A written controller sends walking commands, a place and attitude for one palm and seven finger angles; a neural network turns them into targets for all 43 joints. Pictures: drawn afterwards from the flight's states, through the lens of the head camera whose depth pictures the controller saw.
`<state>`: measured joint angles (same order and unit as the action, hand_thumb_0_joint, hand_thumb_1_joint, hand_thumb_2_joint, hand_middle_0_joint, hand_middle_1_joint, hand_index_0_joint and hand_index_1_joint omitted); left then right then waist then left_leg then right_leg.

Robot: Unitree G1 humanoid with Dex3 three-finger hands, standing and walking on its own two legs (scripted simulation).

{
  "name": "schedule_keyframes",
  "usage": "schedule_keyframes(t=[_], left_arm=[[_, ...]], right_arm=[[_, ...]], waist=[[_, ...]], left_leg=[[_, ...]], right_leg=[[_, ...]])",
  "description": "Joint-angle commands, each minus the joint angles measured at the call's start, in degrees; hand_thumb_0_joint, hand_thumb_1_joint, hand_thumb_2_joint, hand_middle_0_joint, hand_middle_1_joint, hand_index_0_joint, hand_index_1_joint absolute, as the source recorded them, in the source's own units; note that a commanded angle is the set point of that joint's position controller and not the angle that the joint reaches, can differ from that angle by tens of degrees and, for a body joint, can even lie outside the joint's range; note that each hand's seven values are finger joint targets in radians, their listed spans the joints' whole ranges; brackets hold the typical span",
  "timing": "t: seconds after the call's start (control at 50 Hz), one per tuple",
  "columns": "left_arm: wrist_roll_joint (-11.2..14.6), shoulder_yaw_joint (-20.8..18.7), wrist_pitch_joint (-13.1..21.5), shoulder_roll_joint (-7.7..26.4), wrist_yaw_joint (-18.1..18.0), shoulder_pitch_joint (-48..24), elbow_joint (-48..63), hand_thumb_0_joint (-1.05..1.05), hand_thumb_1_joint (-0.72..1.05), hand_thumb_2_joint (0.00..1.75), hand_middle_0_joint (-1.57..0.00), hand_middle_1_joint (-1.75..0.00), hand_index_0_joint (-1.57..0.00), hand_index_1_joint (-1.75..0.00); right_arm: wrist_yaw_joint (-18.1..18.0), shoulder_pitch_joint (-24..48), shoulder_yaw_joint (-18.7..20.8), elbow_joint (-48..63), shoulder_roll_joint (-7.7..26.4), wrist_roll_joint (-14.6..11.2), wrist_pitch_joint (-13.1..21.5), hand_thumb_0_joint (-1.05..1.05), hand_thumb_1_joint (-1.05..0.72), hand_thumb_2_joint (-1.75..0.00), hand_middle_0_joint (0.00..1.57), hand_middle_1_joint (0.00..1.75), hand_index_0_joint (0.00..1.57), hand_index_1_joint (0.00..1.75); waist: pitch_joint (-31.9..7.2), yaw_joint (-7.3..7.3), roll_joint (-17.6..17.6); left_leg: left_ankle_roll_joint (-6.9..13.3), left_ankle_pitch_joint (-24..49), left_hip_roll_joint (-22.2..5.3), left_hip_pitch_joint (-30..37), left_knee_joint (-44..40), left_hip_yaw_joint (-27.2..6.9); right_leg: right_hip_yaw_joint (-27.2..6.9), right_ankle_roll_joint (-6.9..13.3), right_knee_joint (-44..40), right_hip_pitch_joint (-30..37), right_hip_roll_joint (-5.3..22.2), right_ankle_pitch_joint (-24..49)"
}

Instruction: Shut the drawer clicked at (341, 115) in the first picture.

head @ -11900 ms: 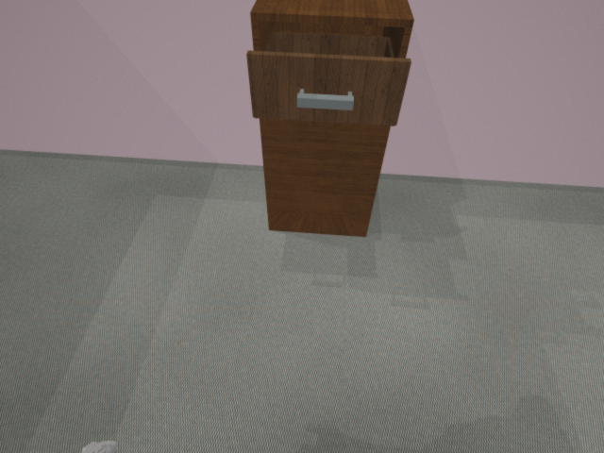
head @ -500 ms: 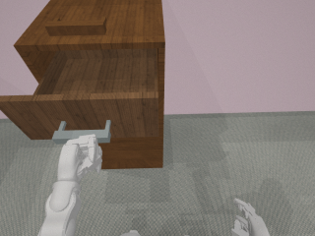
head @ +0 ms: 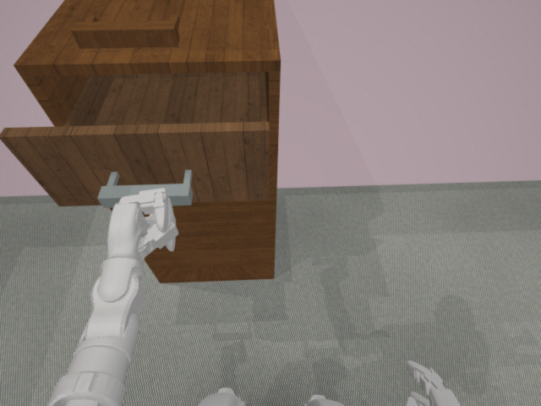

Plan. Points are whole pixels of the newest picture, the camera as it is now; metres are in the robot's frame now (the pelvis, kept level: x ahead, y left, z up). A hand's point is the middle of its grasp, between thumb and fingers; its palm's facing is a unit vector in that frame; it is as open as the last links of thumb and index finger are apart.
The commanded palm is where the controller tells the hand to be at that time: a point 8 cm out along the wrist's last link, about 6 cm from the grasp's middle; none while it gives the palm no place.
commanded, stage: push the drawer shut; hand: left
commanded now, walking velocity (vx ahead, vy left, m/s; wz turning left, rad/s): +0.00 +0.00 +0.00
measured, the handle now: (149, 185) +0.44 +0.21 +0.06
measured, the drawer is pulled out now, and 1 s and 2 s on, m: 0.15 0.01 0.00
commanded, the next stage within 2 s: pull the fist back off the drawer in 1.42 s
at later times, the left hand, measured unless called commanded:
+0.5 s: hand (176, 187) +0.44 +0.16 +0.06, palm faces +0.06 -1.00 -0.03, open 2.7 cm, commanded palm +0.42 +0.22 +0.07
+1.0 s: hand (183, 160) +0.50 +0.16 +0.06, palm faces +0.08 -1.00 -0.02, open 2.7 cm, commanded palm +0.48 +0.21 +0.07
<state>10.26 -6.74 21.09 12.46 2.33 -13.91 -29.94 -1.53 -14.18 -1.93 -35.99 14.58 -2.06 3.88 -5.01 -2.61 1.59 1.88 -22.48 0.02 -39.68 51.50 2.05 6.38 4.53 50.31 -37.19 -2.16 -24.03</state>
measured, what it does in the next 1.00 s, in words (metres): stands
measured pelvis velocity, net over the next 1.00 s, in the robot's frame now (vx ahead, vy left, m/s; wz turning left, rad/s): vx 0.00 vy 0.02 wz -0.02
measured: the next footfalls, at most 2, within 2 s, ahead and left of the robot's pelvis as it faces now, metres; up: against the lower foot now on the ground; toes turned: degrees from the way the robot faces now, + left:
none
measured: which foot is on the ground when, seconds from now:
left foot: down 0.00-1.00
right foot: down 0.00-1.00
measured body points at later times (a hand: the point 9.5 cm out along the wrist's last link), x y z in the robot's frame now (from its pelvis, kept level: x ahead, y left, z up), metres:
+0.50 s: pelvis +0.00 +0.01 -0.01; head +0.07 +0.02 +0.44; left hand +0.43 +0.22 +0.06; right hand +0.07 -0.25 -0.12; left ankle +0.03 +0.10 -0.69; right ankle +0.01 -0.07 -0.69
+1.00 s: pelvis +0.00 +0.02 -0.01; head +0.11 +0.03 +0.42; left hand +0.49 +0.21 +0.06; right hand +0.01 -0.24 -0.13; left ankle +0.03 +0.10 -0.69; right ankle +0.01 -0.07 -0.69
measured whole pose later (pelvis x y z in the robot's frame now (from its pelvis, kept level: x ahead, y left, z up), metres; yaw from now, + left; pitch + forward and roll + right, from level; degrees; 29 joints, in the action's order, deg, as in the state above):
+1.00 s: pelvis +0.00 +0.02 -0.01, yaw -1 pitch +18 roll -2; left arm 4.0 -17.1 26.5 19.5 0.3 -47.0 -64.6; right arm 1.3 -21.9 -1.4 -37.7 15.1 0.9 -1.8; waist -6.3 -8.6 1.6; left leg 3.5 -24.2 -0.3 -50.6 56.2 2.9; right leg 5.6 3.1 53.6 -47.7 -2.3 -24.5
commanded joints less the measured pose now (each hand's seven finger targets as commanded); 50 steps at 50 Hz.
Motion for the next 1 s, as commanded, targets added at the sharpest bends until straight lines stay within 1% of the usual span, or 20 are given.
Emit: schedule_keyframes(t=[0.0,0.12,0.14,0.32,0.36,0.38,0.42,0.44,0.48,0.52,0.62,0.66,0.68,0.72,0.74,0.76,0.82,0.84,0.88,0.98], left_arm=[[0.74,-3.69,4.52,7.95,-0.68,-22.52,9.38,0.0,0.9,0.9,-1.4,-1.6,-1.4,-1.6],[0.26,-5.08,5.09,10.19,-0.79,-30.88,3.56,0.0,0.9,0.9,-1.4,-1.6,-1.4,-1.6],[0.29,-4.51,5.43,9.68,-0.78,-33.41,4.38,0.0,0.9,0.9,-1.4,-1.6,-1.4,-1.6],[-0.93,-6.81,6.01,12.34,-1.35,-43.48,-5.54,0.0,0.9,0.9,-1.4,-1.6,-1.4,-1.6],[-1.12,-6.94,6.13,12.09,-1.25,-44.66,-7.72,0.0,0.9,0.9,-1.4,-1.6,-1.4,-1.6],[-1.52,-8.85,6.39,14.51,-1.38,-44.81,-8.52,0.0,0.9,0.9,-1.4,-1.6,-1.4,-1.6],[-1.71,-7.61,6.51,12.68,-1.17,-46.56,-10.41,0.0,0.9,0.9,-1.4,-1.6,-1.4,-1.6],[-1.86,-9.56,6.52,14.88,-1.35,-46.8,-12.53,0.0,0.9,0.9,-1.4,-1.6,-1.4,-1.6],[-2.06,-9.9,7.0,15.45,-1.16,-49.19,-14.34,0.0,0.9,0.9,-1.4,-1.6,-1.4,-1.6],[-2.36,-10.25,7.52,15.9,-0.96,-50.27,-14.78,0.0,0.9,0.9,-1.4,-1.6,-1.4,-1.6],[-2.87,-10.26,7.95,15.1,-1.05,-50.64,-16.17,0.0,0.9,0.9,-1.4,-1.6,-1.4,-1.6],[-3.3,-10.39,7.99,15.92,-1.16,-53.46,-17.31,0.0,0.9,0.9,-1.4,-1.6,-1.4,-1.6],[-3.52,-11.82,8.17,17.54,-1.34,-53.74,-17.76,0.0,0.9,0.9,-1.4,-1.6,-1.4,-1.6],[-3.82,-10.21,8.09,15.89,-1.31,-55.6,-18.75,0.0,0.9,0.9,-1.4,-1.6,-1.4,-1.6],[-4.25,-11.37,8.16,17.63,-1.53,-56.38,-19.26,0.0,0.9,0.9,-1.4,-1.6,-1.4,-1.6],[-4.41,-10.47,8.18,16.79,-1.67,-57.45,-19.48,0.0,0.9,0.9,-1.4,-1.6,-1.4,-1.6],[-5.1,-11.14,8.42,17.87,-2.19,-60.35,-20.71,0.0,0.9,0.9,-1.4,-1.6,-1.4,-1.6],[-5.26,-11.89,8.67,18.73,-2.41,-60.47,-20.6,0.0,0.9,0.9,-1.4,-1.6,-1.4,-1.6],[-5.57,-10.83,8.97,17.34,-2.49,-61.58,-20.74,0.0,0.9,0.9,-1.4,-1.6,-1.4,-1.6],[-6.42,-11.37,8.69,19.23,-2.82,-65.01,-23.98,0.0,0.9,0.9,-1.4,-1.6,-1.4,-1.6]], right_arm=[[0.15,-0.24,3.17,7.09,7.49,0.05,2.08,0.0,-0.9,-0.9,0.2,0.3,0.2,0.3],[0.15,-1.78,3.17,6.14,7.95,0.15,1.15,0.0,-0.9,-0.9,0.2,0.3,0.2,0.3],[0.2,-2.05,3.2,6.01,7.9,0.27,1.17,0.0,-0.9,-0.9,0.2,0.3,0.2,0.3],[0.35,-5.5,3.46,4.1,8.72,0.69,-0.02,0.0,-0.9,-0.9,0.2,0.3,0.2,0.3],[0.48,-6.11,3.53,4.05,8.72,0.86,-0.25,0.0,-0.9,-0.9,0.2,0.3,0.2,0.3],[0.49,-6.69,3.66,3.89,9.17,1.01,-0.45,0.0,-0.9,-0.9,0.2,0.3,0.2,0.3],[0.77,-7.13,3.6,3.79,8.87,1.08,-0.78,0.0,-0.9,-0.9,0.2,0.3,0.2,0.3],[0.75,-7.67,3.6,3.53,9.18,1.22,-1.09,0.0,-0.9,-0.9,0.2,0.3,0.2,0.3],[0.83,-8.51,3.47,3.47,9.13,1.39,-1.31,0.0,-0.9,-0.9,0.2,0.3,0.2,0.3],[1.07,-8.98,3.56,3.72,9.2,1.51,-1.65,0.0,-0.9,-0.9,0.2,0.3,0.2,0.3],[1.78,-10.69,4.02,3.73,9.35,1.92,-2.62,0.0,-0.9,-0.9,0.2,0.3,0.2,0.3],[1.78,-11.28,4.02,3.26,9.49,1.93,-3.08,0.0,-0.9,-0.9,0.2,0.3,0.2,0.3],[1.72,-11.72,4.09,3.24,9.65,2.08,-3.24,0.0,-0.9,-0.9,0.2,0.3,0.2,0.3],[1.85,-12.07,4.0,3.21,9.55,2.1,-3.46,0.0,-0.9,-0.9,0.2,0.3,0.2,0.3],[1.79,-12.5,4.08,2.94,9.83,2.2,-3.6,0.0,-0.9,-0.9,0.2,0.3,0.2,0.3],[1.85,-12.68,3.98,2.99,9.71,2.2,-3.69,0.0,-0.9,-0.9,0.2,0.3,0.2,0.3],[1.99,-13.83,4.11,2.3,10.0,2.6,-3.91,0.0,-0.9,-0.9,0.2,0.3,0.2,0.3],[2.01,-14.27,4.16,2.4,10.11,2.75,-4.02,0.0,-0.9,-0.9,0.2,0.3,0.2,0.3],[2.29,-14.62,4.11,2.24,9.91,3.03,-4.16,0.0,-0.9,-0.9,0.2,0.3,0.2,0.3],[2.42,-15.62,4.04,1.59,10.48,3.17,-4.78,0.0,-0.9,-0.9,0.2,0.3,0.2,0.3]], waist=[[-15.99,-1.35,-1.53],[-14.75,-2.58,-1.67],[-16.67,-2.78,-0.13],[-18.39,-4.23,-0.22],[-18.93,-4.41,-0.12],[-20.07,-4.01,-0.04],[-20.1,-4.53,1.44],[-19.56,-4.52,-0.53],[-19.14,-4.74,-0.41],[-20.77,-4.62,1.46],[-23.49,-4.81,1.5],[-21.68,-5.94,0.19],[-21.73,-5.44,1.0],[-21.53,-6.44,0.88],[-21.78,-6.2,1.79],[-21.57,-6.67,2.61],[-22.61,-7.54,2.65],[-24.03,-7.1,2.35],[-25.09,-7.37,4.91],[-23.18,-8.94,2.99]], left_leg=[[0.18,5.76,0.35,7.5,-6.62,-3.38],[0.24,3.69,0.31,6.0,-6.41,-3.59],[0.29,4.14,0.39,6.88,-6.22,-3.61],[0.23,4.52,0.01,7.21,-5.52,-4.72],[0.24,5.27,0.06,7.19,-5.26,-4.54],[0.22,6.11,-0.05,7.5,-5.05,-4.85],[0.11,6.87,-0.02,8.15,-4.71,-4.65],[0.17,6.47,-0.1,6.79,-4.56,-4.79],[0.32,6.2,0.06,5.38,-4.44,-4.66],[0.18,7.35,-0.05,6.54,-4.18,-4.72],[0.07,11.85,-0.32,8.94,-3.32,-4.85],[0.26,10.42,-0.5,7.7,-3.21,-4.98],[0.23,10.57,-0.51,7.84,-3.23,-5.17],[0.29,10.11,-0.57,8.03,-3.22,-5.25],[0.11,9.96,-0.69,8.19,-3.23,-5.65],[0.16,9.82,-0.66,8.54,-3.22,-5.66],[0.19,10.46,-0.87,9.34,-2.63,-6.14],[0.12,11.17,-0.87,9.55,-2.62,-6.39],[0.01,13.18,-0.89,11.28,-2.07,-6.44],[0.36,10.85,-0.94,8.64,-1.56,-6.54]], right_leg=[[-8.49,-3.98,-9.41,7.38,1.98,8.58],[-8.52,-3.97,-9.32,5.05,1.77,6.15],[-8.51,-3.94,-8.87,5.07,1.78,6.64],[-7.14,-3.68,-7.39,1.71,1.15,6.62],[-7.04,-3.64,-7.16,1.59,1.0,7.37],[-6.84,-3.48,-6.6,1.73,0.87,7.94],[-6.63,-3.46,-6.41,0.45,0.82,8.54],[-6.67,-3.51,-6.39,0.59,0.79,8.17],[-6.99,-3.53,-6.23,0.91,0.68,8.2],[-6.81,-3.37,-5.62,0.29,0.65,8.93],[-6.17,-3.31,-4.62,-0.44,0.15,12.33],[-6.15,-3.48,-4.87,-1.66,0.11,11.09],[-6.15,-3.31,-4.61,-1.88,0.05,10.93],[-6.02,-3.44,-4.85,-3.03,0.03,10.27],[-5.83,-3.3,-4.44,-3.74,-0.01,9.67],[-5.84,-3.3,-4.6,-4.46,-0.03,9.3],[-5.64,-3.34,-4.23,-5.98,-0.16,9.28],[-5.62,-3.3,-3.9,-5.29,-0.21,9.65],[-5.47,-3.08,-3.5,-6.42,-0.32,10.83],[-5.69,-3.3,-3.94,-7.56,-0.41,9.24]])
